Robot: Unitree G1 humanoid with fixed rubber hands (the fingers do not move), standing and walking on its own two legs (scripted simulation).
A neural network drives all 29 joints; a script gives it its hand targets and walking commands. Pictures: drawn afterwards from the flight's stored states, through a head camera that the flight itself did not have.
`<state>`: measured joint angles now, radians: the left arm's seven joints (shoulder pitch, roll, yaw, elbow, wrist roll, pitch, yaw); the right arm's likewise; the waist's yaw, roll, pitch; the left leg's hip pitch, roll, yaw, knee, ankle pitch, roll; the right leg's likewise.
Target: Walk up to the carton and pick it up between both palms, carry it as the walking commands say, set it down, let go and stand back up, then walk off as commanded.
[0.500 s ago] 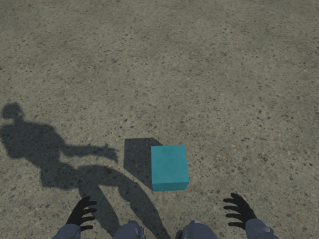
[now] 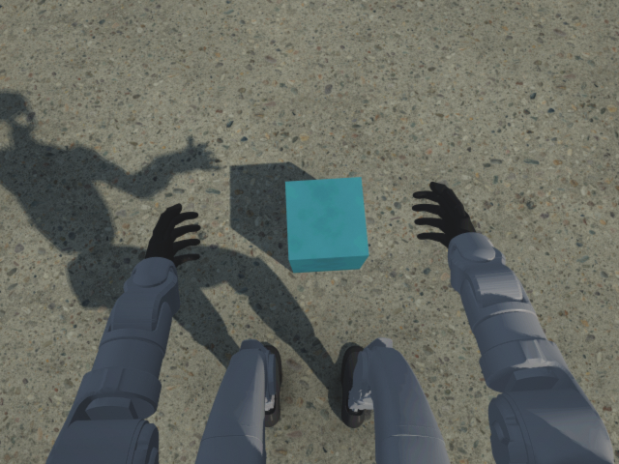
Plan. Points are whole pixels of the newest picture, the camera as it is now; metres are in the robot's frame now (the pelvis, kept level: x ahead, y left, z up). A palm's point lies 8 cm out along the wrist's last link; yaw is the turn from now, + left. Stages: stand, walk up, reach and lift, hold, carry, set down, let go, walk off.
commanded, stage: reach and lift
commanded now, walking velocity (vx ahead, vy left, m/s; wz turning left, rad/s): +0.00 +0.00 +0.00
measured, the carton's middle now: (324, 228) +0.54 -0.02 -0.58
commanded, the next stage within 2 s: none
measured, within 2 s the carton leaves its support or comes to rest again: neither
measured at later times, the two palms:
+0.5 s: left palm (211, 175) +0.50 +0.17 -0.14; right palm (432, 156) +0.52 -0.17 -0.13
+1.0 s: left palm (230, 185) +0.51 +0.16 -0.22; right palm (412, 165) +0.54 -0.16 -0.20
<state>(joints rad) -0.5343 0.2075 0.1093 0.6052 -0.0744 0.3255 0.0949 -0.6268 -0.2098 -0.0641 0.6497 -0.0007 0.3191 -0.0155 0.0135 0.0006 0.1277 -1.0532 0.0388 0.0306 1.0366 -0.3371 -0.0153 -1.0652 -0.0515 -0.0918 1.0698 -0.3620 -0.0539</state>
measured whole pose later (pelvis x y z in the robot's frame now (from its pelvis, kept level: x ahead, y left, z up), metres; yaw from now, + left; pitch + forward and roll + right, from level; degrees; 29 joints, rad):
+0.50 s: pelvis -0.01 +0.00 -0.02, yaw +1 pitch +34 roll +2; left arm -1.13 0.21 0.23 0.75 -0.07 0.20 0.17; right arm -1.22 -0.27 -0.17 0.81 0.00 0.20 -0.07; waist 0.00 0.00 0.24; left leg -1.35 0.04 0.03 1.04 -0.28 -0.02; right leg -1.37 -0.05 -0.09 1.08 -0.31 -0.06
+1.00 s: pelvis -0.04 +0.01 -0.08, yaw -1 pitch +30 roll +2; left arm -1.40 0.21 0.29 0.82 -0.04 0.21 0.23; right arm -1.54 -0.34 -0.18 0.94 0.03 0.21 -0.07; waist 0.01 0.00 0.48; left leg -1.49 0.02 0.03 1.33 -0.37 -0.02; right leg -1.52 -0.05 -0.03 1.36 -0.37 -0.05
